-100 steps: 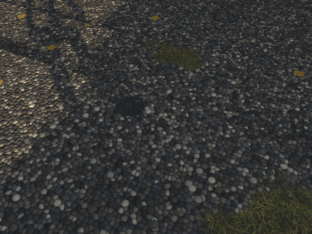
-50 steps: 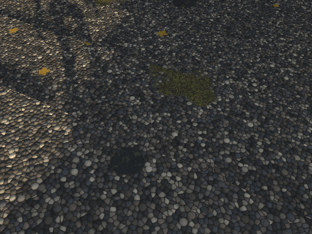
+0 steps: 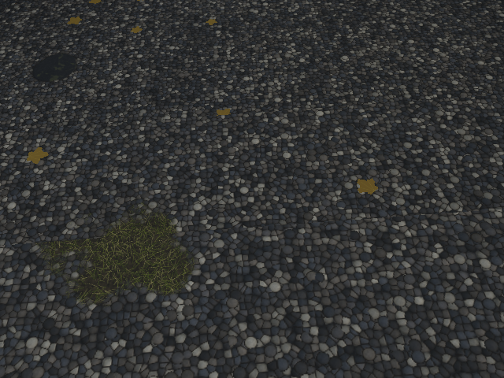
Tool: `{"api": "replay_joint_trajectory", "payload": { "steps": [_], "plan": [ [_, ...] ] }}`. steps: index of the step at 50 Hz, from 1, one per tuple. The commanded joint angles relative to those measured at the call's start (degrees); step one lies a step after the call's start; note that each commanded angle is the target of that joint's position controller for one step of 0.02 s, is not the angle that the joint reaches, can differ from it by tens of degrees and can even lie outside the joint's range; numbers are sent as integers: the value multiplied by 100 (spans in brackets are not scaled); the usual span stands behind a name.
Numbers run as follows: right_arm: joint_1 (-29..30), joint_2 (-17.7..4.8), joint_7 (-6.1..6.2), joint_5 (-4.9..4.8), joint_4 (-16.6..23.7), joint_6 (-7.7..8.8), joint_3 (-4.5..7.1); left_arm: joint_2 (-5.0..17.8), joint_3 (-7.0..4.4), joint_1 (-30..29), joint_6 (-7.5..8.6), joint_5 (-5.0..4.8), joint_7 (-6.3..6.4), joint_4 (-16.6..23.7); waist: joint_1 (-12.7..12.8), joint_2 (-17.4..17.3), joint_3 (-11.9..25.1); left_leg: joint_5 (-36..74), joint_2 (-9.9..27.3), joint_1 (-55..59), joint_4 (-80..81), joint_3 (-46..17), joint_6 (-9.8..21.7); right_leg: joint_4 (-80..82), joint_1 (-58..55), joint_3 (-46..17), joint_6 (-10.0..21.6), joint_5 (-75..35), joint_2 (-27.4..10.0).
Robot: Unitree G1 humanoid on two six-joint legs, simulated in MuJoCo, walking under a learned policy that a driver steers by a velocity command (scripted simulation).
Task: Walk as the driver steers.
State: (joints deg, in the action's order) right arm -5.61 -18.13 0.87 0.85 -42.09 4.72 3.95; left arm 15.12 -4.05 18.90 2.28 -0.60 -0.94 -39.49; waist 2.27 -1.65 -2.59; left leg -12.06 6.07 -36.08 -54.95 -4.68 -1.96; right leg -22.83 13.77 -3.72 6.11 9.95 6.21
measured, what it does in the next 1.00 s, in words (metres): goes down, turning right: left foot 0.15 m lower, then right foot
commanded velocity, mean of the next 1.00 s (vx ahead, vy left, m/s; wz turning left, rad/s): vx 0.30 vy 0.00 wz -0.54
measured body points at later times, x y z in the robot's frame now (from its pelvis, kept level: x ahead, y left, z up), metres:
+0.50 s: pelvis +0.33 +0.12 -0.16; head +0.35 +0.14 +0.29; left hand +0.41 +0.41 -0.29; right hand +0.46 -0.19 -0.22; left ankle +0.45 +0.23 -0.89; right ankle +0.06 -0.04 -0.67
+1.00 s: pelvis +0.46 +0.13 -0.16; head +0.47 +0.11 +0.29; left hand +0.78 +0.19 -0.21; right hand +0.37 -0.15 -0.29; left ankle +0.45 +0.24 -0.89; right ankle +0.45 +0.00 -0.89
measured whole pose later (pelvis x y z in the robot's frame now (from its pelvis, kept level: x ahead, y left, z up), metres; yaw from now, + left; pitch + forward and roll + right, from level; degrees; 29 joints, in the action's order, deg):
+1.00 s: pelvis +0.46 +0.13 -0.16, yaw -31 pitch +1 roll +0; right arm -13.0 -17.2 -0.6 0.6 -48.6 -0.4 3.2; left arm 12.5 -3.3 2.2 -1.5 0.4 -0.4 -31.8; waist -3.7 -1.1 -1.0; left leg -21.2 1.7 -8.9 -29.1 11.2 1.3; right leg -29.0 20.4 -0.2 1.1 9.2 0.1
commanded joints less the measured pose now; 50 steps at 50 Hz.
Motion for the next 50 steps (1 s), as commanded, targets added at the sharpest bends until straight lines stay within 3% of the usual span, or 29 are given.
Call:
{"api": "replay_joint_trajectory", "payload": {
  "steps": [1,2,3,8,10,12,14,16,19,20,22,23,24,25,26,27,28,29,30,32,33,36,37,39,41,46,48,49,50],
  "plan": [
    [216,-172,-22,114,384,43,10,1092,-319,-113,35,9,175,344,-130,535,489,1265,-238,428,960,170,-111,693,121,-1050,833,-1780,-1137],
    [270,-184,-63,74,384,63,5,1062,-312,-112,-2,11,188,340,-104,602,522,1551,-341,622,1201,208,-112,624,215,-970,764,-1729,-1046],
    [-52,-347,-136,48,202,131,71,1114,-327,-80,10,144,198,391,-143,638,875,2200,-372,956,555,168,-87,374,180,-1114,803,-1958,-1231],
    [928,-529,-324,-55,621,307,131,937,-273,521,-7,-28,179,332,199,590,313,1057,-350,-924,997,-229,195,-269,-1268,-2319,1001,-976,-1500],
    [1401,-731,-449,-229,839,421,218,989,-324,1200,12,-135,372,18,468,791,86,583,-88,-2997,1149,-982,242,-647,-3130,-3254,1137,-212,-1905],
    [1452,-698,-516,-233,858,483,221,1109,-367,1221,-4,-168,469,24,523,880,-18,400,-22,-3358,1086,-1067,213,-809,-3215,-3490,1182,-311,-1961],
    [1519,-434,-605,-34,935,509,102,970,-315,754,-51,-231,627,95,394,648,-236,2390,-200,-1356,2135,-705,227,-897,-1052,-2695,775,374,-1259],
    [1035,-182,-688,-20,712,439,20,960,-303,467,-103,-73,620,199,322,475,-10,3668,-477,1035,2413,-315,155,-964,671,-2117,443,1237,-814],
    [509,-343,-562,-159,593,248,112,865,-264,557,-117,-74,603,167,152,483,-62,3475,-180,1543,2939,-644,64,-1710,227,-2223,155,1554,-704],
    [189,-475,-496,-177,439,262,175,803,-264,599,-132,-144,615,84,25,343,-35,3599,-55,1627,3319,-626,49,-2452,-167,-2185,-19,1241,-623],
    [-1389,-745,-427,-54,-144,272,340,655,-165,649,-177,-76,464,-146,-703,133,481,4251,-21,3391,3544,22,-58,-4570,217,-1466,-546,888,-258],
    [-2148,-861,-442,13,-345,257,311,188,-50,1159,-126,-55,352,-374,-824,-311,983,5042,590,5121,2606,-599,69,-6341,1692,-1377,-862,3574,135],
    [-2143,-1190,-474,224,-417,261,265,-243,16,2581,-86,-173,225,-537,-91,-2260,1774,7856,1322,6487,1262,-1317,229,-8791,3153,-1376,-1139,4618,328],
    [-2246,-1260,-533,72,-467,90,317,72,46,2784,-37,-280,220,-445,-90,-2931,2270,8225,1613,6552,1526,-1892,444,-9585,3762,-1079,-1299,4159,-3],
    [-2166,-1445,-543,-96,-581,-64,394,345,22,2397,-21,-385,296,-232,-60,-2257,2451,5006,2119,5993,2290,-2758,1163,-9823,4076,-698,-1269,3410,-174],
    [-1479,-1118,-439,-18,-392,-141,261,527,-43,1615,-103,-422,430,-110,-47,-1122,1907,3483,2028,4795,3002,-2637,1295,-9605,3922,-230,-1253,2596,-512],
    [-926,-726,-306,64,-229,-145,86,675,-73,761,-227,-356,507,191,-108,-715,1269,3296,1905,3708,3270,-2211,1412,-9516,3802,7,-1161,2327,-707],
    [-565,-576,-237,115,-224,-123,-26,672,-75,370,-355,-251,549,356,-34,-447,955,3467,1869,2763,3240,-1739,1532,-9344,3491,-69,-1041,2313,-882],
    [-475,-574,-200,163,-276,-106,-49,572,-67,143,-438,-136,595,492,-66,-419,768,3807,1823,2264,3213,-1313,1502,-9187,3341,-195,-894,2408,-900],
    [-595,-511,-76,149,-367,-102,-62,341,-59,-13,-451,-111,604,642,-58,-584,633,3710,1441,2153,3393,-546,1301,-8504,3398,-288,-811,1611,-822],
    [-596,-424,-29,113,-326,-107,-69,551,-145,8,-450,-135,573,622,-20,-425,553,3185,1137,2161,3516,-151,1168,-7543,3357,-354,-783,789,-822],
    [-526,-378,237,79,-304,-225,-87,176,-80,-601,-368,85,434,905,-42,-485,387,3208,622,2057,3661,750,1050,-4247,2670,164,-954,-1147,-645],
    [-644,-456,262,60,-329,-238,-65,26,-52,-689,-309,53,332,887,-124,-523,492,3404,680,2211,3773,739,1096,-3478,2288,188,-978,-1351,-630],
    [-716,-644,250,-32,-385,-286,13,-158,15,-847,-300,-10,140,935,-200,-596,612,3664,1026,2797,3829,668,1235,-2853,2116,164,-973,-1095,-767],
    [-719,-754,166,-91,-345,-352,105,-19,-19,-1161,-363,-54,21,1050,-325,-293,420,3276,1169,3026,3867,669,1303,-2328,2083,285,-832,-723,-826],
    [-847,-782,-30,-141,-360,-560,179,79,-74,-1575,-381,-56,-57,1197,-431,-65,163,2282,1170,3290,3581,317,1401,-1128,1503,335,-425,665,-689],
    [-879,-339,-136,-150,-463,-521,17,171,-94,-1113,-335,80,37,990,-152,206,570,2084,685,2741,2998,555,886,330,-374,69,-209,-1106,-865],
    [-924,-95,-218,72,-355,-417,-104,601,-168,-729,-349,198,143,964,-160,600,1315,1290,296,2049,2403,864,462,-272,-1896,-745,2,-3869,-1715],
    [-1578,94,-333,139,-425,-377,-211,335,-24,-863,-348,257,149,721,-578,1053,1816,-778,213,1731,2516,619,126,-762,-2261,-1391,763,-4353,-2450]
  ]
}}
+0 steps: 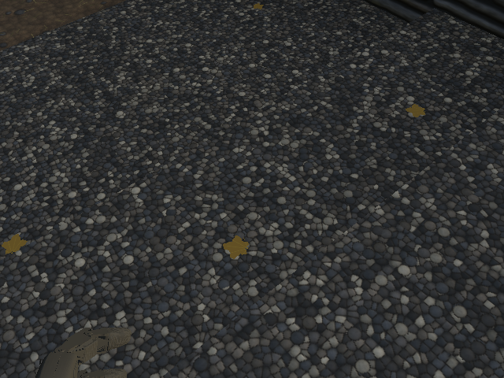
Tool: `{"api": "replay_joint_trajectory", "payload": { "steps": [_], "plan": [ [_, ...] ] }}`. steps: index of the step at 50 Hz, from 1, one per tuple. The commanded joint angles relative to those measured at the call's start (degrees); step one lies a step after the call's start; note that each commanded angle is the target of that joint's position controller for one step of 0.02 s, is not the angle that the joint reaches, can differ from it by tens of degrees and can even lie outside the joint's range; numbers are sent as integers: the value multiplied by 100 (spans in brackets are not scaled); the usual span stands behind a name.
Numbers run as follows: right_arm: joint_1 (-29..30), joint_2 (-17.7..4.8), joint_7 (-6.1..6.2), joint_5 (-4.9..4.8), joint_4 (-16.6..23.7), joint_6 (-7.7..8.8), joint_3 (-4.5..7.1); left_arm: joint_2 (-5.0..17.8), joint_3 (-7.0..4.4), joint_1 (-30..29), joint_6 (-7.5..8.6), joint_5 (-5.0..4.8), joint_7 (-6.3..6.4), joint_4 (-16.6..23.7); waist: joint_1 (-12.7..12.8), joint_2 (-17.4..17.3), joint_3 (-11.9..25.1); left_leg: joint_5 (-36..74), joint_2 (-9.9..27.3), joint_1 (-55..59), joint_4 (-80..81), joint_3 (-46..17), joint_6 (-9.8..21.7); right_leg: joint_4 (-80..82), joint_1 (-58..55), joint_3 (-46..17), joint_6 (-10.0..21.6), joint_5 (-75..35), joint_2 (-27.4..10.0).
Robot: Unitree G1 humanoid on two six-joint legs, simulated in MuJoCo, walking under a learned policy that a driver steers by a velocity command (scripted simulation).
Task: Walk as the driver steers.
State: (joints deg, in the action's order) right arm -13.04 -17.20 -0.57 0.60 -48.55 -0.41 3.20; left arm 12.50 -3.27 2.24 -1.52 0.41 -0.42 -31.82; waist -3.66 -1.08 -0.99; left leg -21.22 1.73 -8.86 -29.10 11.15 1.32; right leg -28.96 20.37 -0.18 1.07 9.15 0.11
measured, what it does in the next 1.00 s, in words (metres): steps on the spot, turning left: left foot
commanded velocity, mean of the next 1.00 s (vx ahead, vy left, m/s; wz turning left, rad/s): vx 0.04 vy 0.00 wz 0.45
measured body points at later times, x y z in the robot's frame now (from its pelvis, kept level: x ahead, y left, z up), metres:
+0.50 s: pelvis -0.01 +0.04 -0.02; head +0.01 +0.08 +0.43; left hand +0.07 +0.36 -0.13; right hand +0.20 -0.21 -0.10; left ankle -0.04 +0.13 -0.73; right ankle +0.05 -0.11 -0.71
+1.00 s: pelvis +0.04 +0.06 +0.00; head +0.05 +0.08 +0.45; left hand +0.05 +0.40 -0.09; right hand +0.29 -0.12 -0.09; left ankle -0.04 +0.13 -0.73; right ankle +0.13 -0.04 -0.73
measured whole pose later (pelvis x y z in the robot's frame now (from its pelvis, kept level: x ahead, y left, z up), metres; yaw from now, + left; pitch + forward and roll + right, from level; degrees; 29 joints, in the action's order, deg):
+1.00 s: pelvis +0.04 +0.06 +0.00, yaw +33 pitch +3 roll -1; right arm -16.2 -17.5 1.2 -1.2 -34.3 -2.8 3.8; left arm 17.3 -5.4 5.5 3.2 -1.0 -1.2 -42.3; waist -2.2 -0.2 0.4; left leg -18.8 -7.6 -14.9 -32.2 -13.7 4.1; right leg -30.1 18.9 -5.4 -1.1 16.0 2.5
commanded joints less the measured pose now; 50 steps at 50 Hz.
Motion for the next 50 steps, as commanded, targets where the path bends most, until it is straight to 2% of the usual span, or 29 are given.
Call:
{"api": "replay_joint_trajectory", "payload": {
  "steps": [1,2,3,4,6,8,10,11,12,13,14,17,19,21,22,23,24,25,26,28,29,31,33,35,40,43,46,48,50],
  "plan": [
    [-521,-118,-219,81,240,119,-106,314,-65,467,4,153,51,-24,60,754,1508,-82,654,-723,394,-1147,-298,-162,-2428,-1537,1171,-3665,-1545],
    [-258,-345,-246,22,334,108,-63,390,-91,15,12,114,7,23,51,587,1117,316,541,-740,674,-1094,-309,-209,-2159,-1073,787,-2963,-1091],
    [51,-494,-215,16,357,96,-31,646,-188,-87,18,80,-4,80,231,388,762,514,399,-986,612,-1029,-256,-216,-2067,-768,520,-2472,-756],
    [115,-637,-176,33,426,57,14,825,-244,-76,46,72,8,44,267,321,606,805,356,-1030,556,-1047,-219,-185,-1955,-698,433,-2298,-735],
    [50,-710,-111,-34,503,-23,62,931,-307,4,62,47,62,-21,250,300,534,1215,329,-952,320,-1119,-158,-202,-1863,-631,493,-2504,-797],
    [19,-612,-21,-79,601,-90,87,879,-334,188,54,32,120,-98,293,364,709,1345,252,-1021,-153,-1123,-161,-257,-1964,-652,666,-2935,-1006],
    [76,-471,42,-78,761,-183,113,887,-364,409,41,32,177,-190,322,561,912,979,121,-1258,-813,-1113,-248,-91,-2029,-911,952,-3070,-1447],
    [117,-411,59,-74,836,-247,133,905,-379,476,35,39,213,-243,317,729,926,281,15,-1422,-1212,-1082,-315,91,-1970,-1094,1147,-3070,-1750],
    [199,-366,66,-76,926,-321,154,928,-390,521,34,45,251,-268,376,998,933,-980,-62,-1683,-1911,-1080,-390,307,-1924,-1344,1390,-3033,-2083],
    [316,-416,57,-90,1026,-388,198,1025,-416,620,60,65,283,-300,490,1028,913,-1767,6,-1997,-2784,-1206,-466,504,-1849,-1557,1617,-2958,-2402],
    [350,-431,49,-123,1099,-447,240,1117,-436,607,85,71,295,-334,447,856,841,-1903,124,-2172,-3235,-1336,-511,615,-1658,-1506,1660,-2690,-2502],
    [133,-296,31,-129,1082,-542,235,1172,-433,-34,97,68,286,-331,114,865,703,-1038,265,-1462,-2655,-1214,-499,716,-750,-538,1154,-1717,-2057],
    [141,-308,-23,-150,1110,-541,251,1202,-426,-127,48,61,274,-360,103,947,737,-504,122,-960,-2099,-894,-396,602,-460,-54,901,-1128,-1907],
    [-35,-279,-60,-162,1077,-525,279,1210,-424,-84,-21,-46,284,-453,5,817,755,257,-113,-358,-1078,-534,-168,229,-193,337,513,-94,-1787],
    [-187,-335,-50,-137,1015,-516,308,1110,-402,69,-54,-100,295,-543,5,613,631,430,-287,-45,-575,-504,1,-135,116,547,229,646,-1626],
    [-385,-666,1,-57,1016,-481,394,887,-356,400,-88,-61,277,-655,58,-366,356,1332,67,404,123,-1352,297,-1243,944,1057,-245,1550,-1190],
    [-406,-1536,62,31,1286,-410,548,643,-243,47,-84,17,298,-263,31,-2228,103,2407,1774,503,1030,-4339,1354,-3191,2648,1063,-714,3157,-278],
    [-454,-1541,-30,279,1414,-242,497,900,-304,-622,6,-80,345,-122,-331,-1449,340,2211,2095,84,1358,-4871,2045,-4161,2650,-192,-587,3270,-80],
    [-212,-1425,-26,286,1427,-126,443,1001,-346,-539,33,-140,382,-167,-78,-1057,159,1971,1890,54,1304,-4357,1871,-4448,2794,-411,-472,2742,-102],
    [369,-1122,129,-23,1527,-116,356,1152,-429,-97,39,54,500,-487,308,-494,122,2114,1359,77,949,-3484,1201,-4278,2778,-504,-417,1582,-270],
    [519,-990,193,-75,1587,-157,293,1136,-437,144,36,100,494,-595,442,-440,268,2562,1162,-89,860,-3192,1072,-4253,2416,-490,-467,1150,-256],
    [453,-871,259,-52,1656,-198,239,1004,-400,282,63,41,405,-650,447,-374,547,2975,1001,22,784,-2975,995,-4262,2129,-465,-537,630,-142],
    [197,-897,291,-61,1628,-180,243,890,-346,183,84,18,366,-626,355,-263,573,3098,923,213,743,-2949,973,-3792,2075,-527,-590,383,-93],
    [54,-921,311,-113,1593,-190,267,846,-316,80,102,5,328,-590,301,-434,553,2846,857,417,734,-3029,920,-3202,2077,-607,-636,280,-67],
    [36,-1023,299,-104,1714,-253,345,858,-294,-264,179,-40,206,-509,167,-677,370,1906,771,314,712,-3564,970,-1947,1750,-729,-648,479,13],
    [-90,-1011,221,-124,1756,-240,350,947,-308,-359,278,-105,96,-506,45,-770,300,-52,681,88,959,-4017,1175,-1350,1488,-698,-528,715,94],
    [-223,-1043,176,-156,1768,-192,352,1031,-337,-386,474,-137,-26,-481,-11,-867,198,-822,600,-119,1067,-4379,1252,-767,997,-639,-349,1003,201],
    [-182,-997,188,-178,1795,-162,331,1063,-369,-126,603,-170,-90,-559,146,-910,239,-908,465,-315,1005,-4472,1185,-212,289,-565,-208,976,234],
    [-40,-792,209,-197,1854,-146,262,1064,-422,458,695,-149,-116,-768,524,-685,316,-996,114,-961,541,-4241,915,636,-1046,-467,6,285,76]
  ]
}}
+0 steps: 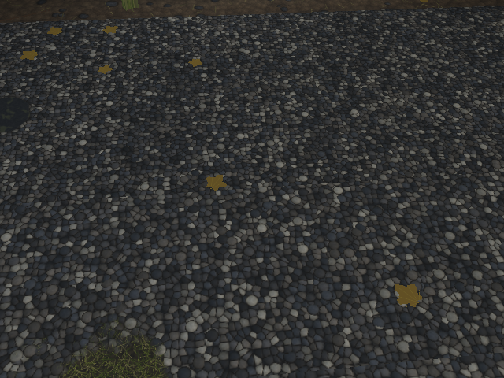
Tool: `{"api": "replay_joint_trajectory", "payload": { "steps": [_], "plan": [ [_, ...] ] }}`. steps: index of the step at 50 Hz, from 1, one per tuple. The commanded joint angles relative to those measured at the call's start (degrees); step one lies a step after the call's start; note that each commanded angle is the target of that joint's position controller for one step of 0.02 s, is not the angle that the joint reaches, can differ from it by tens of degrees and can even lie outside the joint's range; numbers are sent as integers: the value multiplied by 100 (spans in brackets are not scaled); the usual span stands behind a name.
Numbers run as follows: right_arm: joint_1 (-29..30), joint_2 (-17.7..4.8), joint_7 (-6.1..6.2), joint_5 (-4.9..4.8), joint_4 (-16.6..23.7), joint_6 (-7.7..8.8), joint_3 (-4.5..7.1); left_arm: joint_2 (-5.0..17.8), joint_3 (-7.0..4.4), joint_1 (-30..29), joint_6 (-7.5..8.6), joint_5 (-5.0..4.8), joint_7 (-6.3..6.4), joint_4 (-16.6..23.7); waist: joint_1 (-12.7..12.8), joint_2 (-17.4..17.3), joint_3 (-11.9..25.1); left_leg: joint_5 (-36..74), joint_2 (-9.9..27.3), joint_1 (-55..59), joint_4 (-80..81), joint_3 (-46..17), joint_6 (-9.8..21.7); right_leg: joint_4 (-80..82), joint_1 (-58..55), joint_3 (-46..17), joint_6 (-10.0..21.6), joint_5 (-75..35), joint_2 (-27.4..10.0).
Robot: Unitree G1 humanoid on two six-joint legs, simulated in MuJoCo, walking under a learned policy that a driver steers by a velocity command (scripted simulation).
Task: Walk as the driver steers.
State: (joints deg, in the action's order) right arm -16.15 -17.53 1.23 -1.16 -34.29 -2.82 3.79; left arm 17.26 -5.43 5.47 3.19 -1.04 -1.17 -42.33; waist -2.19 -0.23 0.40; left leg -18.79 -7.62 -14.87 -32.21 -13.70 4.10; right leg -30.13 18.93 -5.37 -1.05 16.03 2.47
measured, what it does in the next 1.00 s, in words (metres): walks ahead: right foot, then left foot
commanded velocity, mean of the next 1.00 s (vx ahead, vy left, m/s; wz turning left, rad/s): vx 0.45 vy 0.00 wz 0.20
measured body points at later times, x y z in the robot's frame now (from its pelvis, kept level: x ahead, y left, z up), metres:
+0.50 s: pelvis +0.21 +0.06 -0.01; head +0.25 +0.08 +0.43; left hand +0.15 +0.35 -0.15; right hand +0.46 -0.15 -0.08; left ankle +0.27 +0.17 -0.73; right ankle +0.06 -0.12 -0.66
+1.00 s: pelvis +0.50 +0.06 -0.05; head +0.52 +0.06 +0.40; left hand +0.69 +0.32 -0.13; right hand +0.52 -0.24 -0.17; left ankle +0.27 +0.17 -0.73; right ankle +0.70 -0.06 -0.76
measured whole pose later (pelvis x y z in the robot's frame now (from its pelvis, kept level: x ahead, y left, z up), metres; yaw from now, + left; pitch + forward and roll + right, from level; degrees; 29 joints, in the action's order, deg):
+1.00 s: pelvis +0.50 +0.06 -0.05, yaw +9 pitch +2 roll +3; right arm -27.9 -16.7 2.6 -1.6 -45.1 2.8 4.0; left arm 16.9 -2.5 2.0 5.4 -0.6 -5.6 -42.1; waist -5.1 3.8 0.3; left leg -38.7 -0.8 0.3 -36.0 0.2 -2.0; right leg -28.1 34.3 -4.0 2.2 -23.0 -5.1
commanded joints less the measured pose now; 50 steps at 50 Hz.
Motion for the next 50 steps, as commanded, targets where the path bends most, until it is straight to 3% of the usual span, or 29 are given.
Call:
{"api": "replay_joint_trajectory", "payload": {
  "steps": [1,2,3,4,6,8,13,17,19,20,21,22,23,24,25,26,27,30,33,34,35,36,37,39,40,42,44,46,50],
  "plan": [
    [256,-421,14,27,464,128,102,797,-267,715,241,69,-25,183,590,-228,489,-1704,716,-1180,-138,-1279,324,782,-2039,-592,502,-170,-897],
    [174,-180,19,-84,680,168,36,1239,-356,1322,209,222,-16,26,563,1188,641,-1902,-79,-2377,-1702,-66,-18,1283,-2701,-2371,1206,1223,-1909],
    [304,-663,51,-132,750,212,162,1165,-360,1382,229,163,-59,-15,621,1267,111,-1758,217,-3318,-2585,27,-174,1594,-2502,-3356,1621,1978,-2453],
    [367,-927,35,-98,691,226,255,894,-275,1153,220,75,-32,59,549,986,-260,-1237,500,-3624,-2961,82,-261,1585,-2292,-2911,1534,2037,-2354],
    [238,-803,-14,-9,534,224,257,615,-165,920,179,17,50,126,457,871,-341,-359,685,-3648,-3203,215,-410,1617,-2144,-2053,1203,1335,-1891],
    [321,-554,-109,6,525,292,177,497,-69,972,193,91,90,16,444,754,-381,81,819,-3322,-3044,382,-441,1753,-1753,-1377,1135,320,-1679],
    [895,-138,-240,60,675,475,-47,865,-89,1114,141,32,106,-291,581,650,-419,931,955,-2492,-1425,1120,-527,1844,-1240,-214,1129,-1264,-1423],
    [1318,-220,-310,6,856,554,-35,1074,-77,1511,50,-93,112,-565,682,715,-455,1006,828,-1704,-539,1492,-352,1736,-1204,-126,1063,-1787,-1630],
    [943,-374,-319,-7,788,575,65,1165,-69,1430,4,-129,122,-646,305,758,-335,1020,705,-1041,-78,1556,-91,1348,-1387,32,935,-2832,-1705],
    [340,-521,-287,2,591,561,175,1125,-41,1392,-1,-138,135,-678,-67,642,23,1201,565,-97,180,1657,76,638,-1312,333,819,-3735,-1530],
    [-499,-773,-239,-2,362,529,322,963,32,1459,33,-61,145,-690,-476,509,572,1312,621,1260,26,1554,245,-465,-788,619,649,-3890,-1283],
    [-1305,-1294,-160,58,304,483,453,514,187,1631,91,94,135,-481,-651,-569,1472,489,2000,3056,212,-513,823,-2636,782,940,305,-1994,-748],
    [-1391,-1447,-218,42,308,530,416,335,276,1903,235,76,86,-439,-408,-1688,2196,-595,2838,3476,1256,-2999,1449,-3915,1716,155,266,1577,-75],
    [-1028,-940,-245,51,330,564,267,938,93,1525,284,-95,52,-422,-430,-1209,1497,-732,2724,3092,1447,-2612,1246,-4400,2316,-85,299,1363,-372],
    [-652,-845,-254,64,343,582,215,1009,76,1191,305,-127,52,-314,-315,-951,761,158,2520,2319,1461,-1699,1114,-4295,2399,66,346,881,-601],
    [-368,-759,-271,91,335,589,189,883,94,1117,293,-41,90,-328,-136,-566,497,986,2308,1740,1482,-1132,1029,-4045,2220,128,320,509,-801],
    [-177,-596,-296,124,317,616,142,854,72,1134,251,25,113,-346,21,-567,308,1724,2114,1256,1604,-691,998,-3770,1941,108,274,249,-952],
    [54,-430,-302,90,172,748,105,531,144,1255,57,30,108,-367,312,-451,218,2123,2000,681,2037,-215,1076,-3149,1449,97,164,-26,-1067],
    [-127,-646,-248,84,-103,764,203,311,232,665,31,157,85,-139,251,-184,52,2557,1937,628,2145,202,1136,-2336,1699,196,29,-801,-1017],
    [-146,-702,-233,59,-148,741,219,326,243,651,34,133,51,-125,257,-210,42,2740,1891,633,2100,346,1118,-2113,1726,189,12,-1138,-991],
    [-272,-839,-215,132,-187,759,264,426,192,821,87,112,-21,-251,247,-158,250,2778,2011,772,1882,304,1186,-2453,1743,164,33,-1688,-988],
    [-301,-779,-207,125,-228,762,245,483,171,744,111,73,-64,-230,235,-119,187,2648,2042,823,1842,304,1185,-2449,1965,109,57,-1840,-1020],
    [-706,-771,-121,13,-429,790,252,693,61,189,157,-49,-90,-38,84,-294,-111,1851,2183,1435,1895,-33,1115,-2294,2943,-192,108,-1909,-1121],
    [-1063,-673,-63,18,-632,802,230,662,58,-385,245,-53,-149,184,-55,-300,-442,1284,2317,2034,1837,-234,1068,-1918,3884,-302,213,-1943,-1186],
    [-928,-627,25,5,-650,774,200,614,79,-581,284,38,-198,281,13,-224,-619,1008,1952,1472,1827,263,895,-1055,3409,-187,206,-2748,-1137],
    [-928,-651,124,8,-691,756,201,320,155,-784,367,167,-300,318,-125,-226,-534,740,1782,666,1540,626,757,-634,2301,130,243,-4103,-886],
    [-993,-760,143,20,-740,745,223,295,176,-809,370,132,-391,341,-157,-117,-560,480,1797,416,1087,670,675,-461,1971,114,345,-4337,-820],
    [-1177,-719,144,-59,-825,694,223,197,237,-1039,348,82,-431,446,-279,-161,-662,508,1818,581,693,654,554,-122,1906,146,393,-4109,-747],
    [-1326,-637,210,-57,-940,523,215,200,269,-896,244,4,-465,350,-398,-255,-773,755,1911,1310,-348,589,256,577,1899,-1,287,-3915,-959]
  ]
}}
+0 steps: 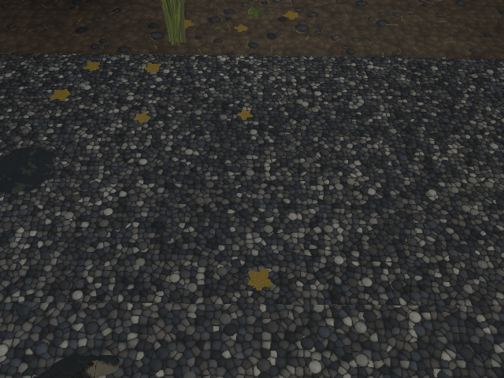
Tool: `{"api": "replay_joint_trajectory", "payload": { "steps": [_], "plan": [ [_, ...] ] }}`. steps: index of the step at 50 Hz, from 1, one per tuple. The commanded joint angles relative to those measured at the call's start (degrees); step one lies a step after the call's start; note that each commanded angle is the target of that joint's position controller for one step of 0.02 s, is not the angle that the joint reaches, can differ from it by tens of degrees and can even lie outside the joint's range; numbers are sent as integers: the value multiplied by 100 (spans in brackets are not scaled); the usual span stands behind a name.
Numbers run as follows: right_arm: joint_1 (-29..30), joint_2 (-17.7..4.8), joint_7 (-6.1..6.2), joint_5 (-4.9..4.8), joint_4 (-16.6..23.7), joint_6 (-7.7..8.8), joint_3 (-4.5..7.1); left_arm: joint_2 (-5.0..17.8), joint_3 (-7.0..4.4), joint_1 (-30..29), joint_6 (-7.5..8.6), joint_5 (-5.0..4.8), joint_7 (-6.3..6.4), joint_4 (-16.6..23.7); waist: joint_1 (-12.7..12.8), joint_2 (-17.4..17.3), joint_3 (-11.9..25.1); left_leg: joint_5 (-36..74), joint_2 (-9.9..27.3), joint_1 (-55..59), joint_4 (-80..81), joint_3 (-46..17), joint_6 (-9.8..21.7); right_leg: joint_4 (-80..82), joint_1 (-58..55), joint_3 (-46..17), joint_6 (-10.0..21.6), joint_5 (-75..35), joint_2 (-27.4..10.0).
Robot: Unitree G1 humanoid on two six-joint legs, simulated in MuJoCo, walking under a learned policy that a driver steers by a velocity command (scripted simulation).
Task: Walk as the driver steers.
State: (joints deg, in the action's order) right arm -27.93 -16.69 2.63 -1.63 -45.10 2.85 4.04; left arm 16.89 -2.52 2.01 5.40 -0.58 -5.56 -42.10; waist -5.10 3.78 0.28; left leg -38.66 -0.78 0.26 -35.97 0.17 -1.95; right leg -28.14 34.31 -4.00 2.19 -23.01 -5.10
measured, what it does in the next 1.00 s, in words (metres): goes down, turning right: right foot 0.15 m lower, then left foot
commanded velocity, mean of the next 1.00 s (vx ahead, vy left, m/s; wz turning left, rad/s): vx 0.50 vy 0.00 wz -0.21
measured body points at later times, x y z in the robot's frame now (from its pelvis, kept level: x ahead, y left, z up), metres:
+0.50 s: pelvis +0.32 -0.06 -0.10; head +0.35 -0.06 +0.35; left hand +0.29 +0.21 -0.24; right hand +0.55 -0.28 -0.17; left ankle +0.49 +0.05 -0.81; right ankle +0.18 -0.16 -0.83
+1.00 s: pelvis +0.57 -0.09 -0.10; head +0.57 -0.11 +0.35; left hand +0.79 +0.12 -0.20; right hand +0.54 -0.38 -0.23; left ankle +0.49 +0.05 -0.83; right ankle +0.62 -0.25 -0.78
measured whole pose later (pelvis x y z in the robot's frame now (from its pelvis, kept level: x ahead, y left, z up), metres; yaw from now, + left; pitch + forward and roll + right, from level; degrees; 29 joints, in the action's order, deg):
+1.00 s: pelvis +0.57 -0.09 -0.10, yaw -16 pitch +0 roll +3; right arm -17.5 -14.7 0.0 -0.5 -49.4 4.7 5.7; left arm 15.9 -5.2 8.7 -1.2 -0.8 -1.7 -45.1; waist -2.9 2.0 -0.6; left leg -21.5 2.1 0.1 -22.1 14.1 -1.6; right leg -54.8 35.8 -0.8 2.1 4.8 -5.8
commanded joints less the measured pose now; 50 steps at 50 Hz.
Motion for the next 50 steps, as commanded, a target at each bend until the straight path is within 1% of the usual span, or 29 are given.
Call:
{"api": "replay_joint_trajectory", "payload": {
  "steps": [1,2,4,5,6,7,8,10,11,12,13,14,15,18,21,23,26,27,28,29,30,31,33,35,38,42,43,44,50],
  "plan": [
    [-154,-624,78,-29,85,-89,165,296,-53,-372,-6,-51,23,204,-14,-679,-679,2977,1188,-102,-412,-752,806,603,104,-148,-25,-138,-307],
    [-179,-639,44,-24,75,-100,146,406,-103,86,18,-14,72,28,130,-648,-395,3417,1098,-5,-1070,-748,794,743,-457,-4,-25,-56,-226],
    [63,-743,-65,-11,-11,-69,135,900,-341,2204,8,92,186,-636,1237,-288,649,3796,612,-1321,-3862,-432,428,600,-3598,598,145,-208,-7],
    [-666,-28,-165,34,-184,34,23,1099,-275,2867,25,248,162,-879,1110,1259,1413,-1125,-126,-3801,-6902,-511,0,-1267,-6160,-85,639,-2398,-838],
    [-1445,-84,-233,-145,-168,254,-78,1325,-340,3196,-30,126,145,-884,1041,2160,2353,-1108,-289,-4803,-7908,-1542,-85,-1876,-7068,-1383,1214,-3431,-1430],
    [-1039,-363,-217,-276,92,378,-59,1446,-477,3399,-176,-61,178,-1009,1236,1512,2783,-710,-215,-5374,-7773,-1533,-127,-835,-7032,-2490,1741,-695,-1890],
    [-161,-313,-130,-361,417,395,-94,1485,-487,2935,-263,-129,263,-1073,1014,530,2265,20,124,-5802,-7298,-936,-122,281,-6176,-3214,1808,2189,-2055],
    [549,-561,80,-223,573,239,-93,946,-255,1652,-109,112,361,-640,690,-459,1140,1163,653,-5568,-6908,-637,31,882,-4010,-3650,1943,3005,-2302],
    [649,-515,102,-52,484,147,-70,562,-144,1371,14,146,364,-656,540,-456,714,1579,847,-5150,-6341,-898,192,625,-2984,-3060,1731,2094,-2107],
    [706,-522,50,-1,465,79,-14,359,-62,1208,83,148,323,-717,301,-221,255,2028,984,-4836,-5226,-982,372,730,-2175,-2250,1349,2119,-1592],
    [921,-281,-4,30,562,33,-30,364,-46,1006,105,115,357,-764,165,169,-328,2404,999,-4346,-3877,-816,295,1128,-1297,-1240,1058,1896,-985],
    [1245,-182,-39,139,708,69,-56,466,-68,1014,113,140,439,-775,268,407,-457,2924,893,-3959,-2943,-526,176,1391,-1034,-718,1022,1449,-619],
    [1453,-46,-85,197,771,132,-91,443,-54,1113,124,181,530,-815,309,429,-414,3480,827,-3490,-2111,-377,94,1443,-919,-375,991,879,-438],
    [1752,171,-273,134,767,155,-176,678,-152,1516,44,-7,633,-921,505,164,-28,4271,476,-2906,-551,-94,47,1504,-1808,-103,1008,306,-530],
    [2423,124,-379,94,986,115,-154,624,-188,2121,-114,-164,629,-1196,800,-171,-290,4297,407,-3435,169,-97,295,1318,-2843,-204,876,911,-774],
    [2826,78,-435,111,1136,139,-122,628,-214,2354,-246,-145,619,-1282,902,-224,-474,3931,317,-3579,423,-70,438,1115,-3229,-384,841,1082,-832],
    [2192,-258,-470,122,1074,236,61,814,-266,2107,-357,-93,620,-1196,379,-150,-66,3711,51,-2266,809,88,693,257,-3263,-412,676,72,-659],
    [1227,-575,-427,203,838,246,209,722,-225,1947,-359,-37,613,-1073,-30,-256,613,4139,334,-719,531,-199,898,-819,-2657,-252,521,254,-324],
    [414,-1035,-386,271,782,232,342,190,-63,2430,-289,33,582,-976,-133,-1069,1599,3708,1657,1604,476,-1964,1608,-2940,-750,72,159,2105,444],
    [42,-927,-425,142,655,204,330,76,18,2659,-200,12,531,-995,-182,-1815,2373,2484,2441,2268,1283,-3834,1992,-4258,209,-251,52,5623,858],
    [260,-567,-392,122,638,170,228,655,-180,2153,-193,-172,512,-915,-231,-1423,1556,1722,2273,1783,1605,-3540,1728,-4746,833,-453,60,5486,613],
    [782,-462,-352,124,679,156,183,751,-232,1676,-207,-232,540,-721,-95,-1154,745,1863,2119,888,1832,-2783,1512,-4643,993,-285,49,4939,355],
    [1424,-178,-358,219,670,215,112,569,-269,1549,-289,-114,619,-702,290,-916,101,2758,1764,-458,2224,-1729,1368,-4117,473,-269,-15,4327,-7],
    [1702,-58,-385,230,591,299,119,303,-262,1828,-448,-136,645,-763,558,-910,35,2981,1613,-1031,2567,-1166,1292,-3762,-69,-284,-76,4123,-158],
    [1792,-347,-311,229,382,398,213,259,-286,1464,-586,-61,719,-522,632,-784,-233,3478,1637,-1283,2956,-460,1310,-3004,79,-366,-152,3447,-232],
    [1530,-563,-209,268,69,304,302,61,-227,1024,-476,7,553,-283,504,-668,-27,4495,1465,-885,2732,490,1230,-2075,-77,-48,-190,2230,-175],
    [1534,-566,-199,257,27,282,303,68,-220,890,-476,-6,514,-233,459,-674,-79,4483,1437,-898,2694,649,1206,-1908,-150,56,-191,2132,-156],
    [1476,-650,-196,364,44,326,325,292,-320,1103,-462,43,470,-315,505,-547,185,4696,1664,-773,2354,640,1309,-2694,-346,160,-193,1562,-120],
    [1280,-725,-288,2,-85,223,387,406,-415,593,-701,-56,306,157,453,-929,-325,5639,2035,232,1314,755,1199,-2770,457,495,112,3471,-116]
  ]
}}
Keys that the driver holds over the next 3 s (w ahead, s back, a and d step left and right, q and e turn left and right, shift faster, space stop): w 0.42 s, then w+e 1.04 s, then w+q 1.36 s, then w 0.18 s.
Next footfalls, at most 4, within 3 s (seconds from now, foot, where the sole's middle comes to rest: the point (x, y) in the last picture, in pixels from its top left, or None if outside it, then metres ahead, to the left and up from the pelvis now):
0.08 right None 0.22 -0.16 -0.87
0.54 left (225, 375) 0.53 0.05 -0.87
1.06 right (323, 331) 0.63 -0.25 -0.87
1.52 left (295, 242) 1.05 -0.24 -1.01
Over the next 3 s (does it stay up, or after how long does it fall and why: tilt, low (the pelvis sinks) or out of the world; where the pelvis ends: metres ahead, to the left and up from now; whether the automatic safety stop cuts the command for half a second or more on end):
stays up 1.60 -0.44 -0.25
